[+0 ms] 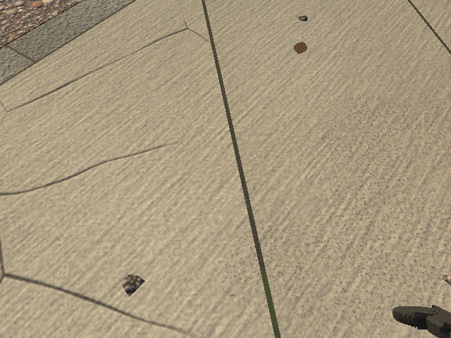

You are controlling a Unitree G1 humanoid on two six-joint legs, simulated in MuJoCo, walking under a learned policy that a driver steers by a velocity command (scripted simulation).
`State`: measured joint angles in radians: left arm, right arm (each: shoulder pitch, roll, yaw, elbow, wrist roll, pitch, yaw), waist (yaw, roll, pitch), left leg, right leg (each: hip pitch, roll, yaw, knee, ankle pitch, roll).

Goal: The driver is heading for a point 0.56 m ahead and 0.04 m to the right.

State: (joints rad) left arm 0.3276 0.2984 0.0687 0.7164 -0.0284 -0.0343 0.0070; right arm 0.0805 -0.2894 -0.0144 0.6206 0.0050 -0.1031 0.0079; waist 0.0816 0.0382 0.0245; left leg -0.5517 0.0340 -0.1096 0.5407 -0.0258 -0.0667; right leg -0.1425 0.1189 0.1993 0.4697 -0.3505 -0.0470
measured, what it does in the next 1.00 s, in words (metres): walks ahead, turning right: left foot, then right foot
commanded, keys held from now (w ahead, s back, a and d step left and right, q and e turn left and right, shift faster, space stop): w+e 0.52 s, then w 0.02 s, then w+q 0.08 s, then no key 0.38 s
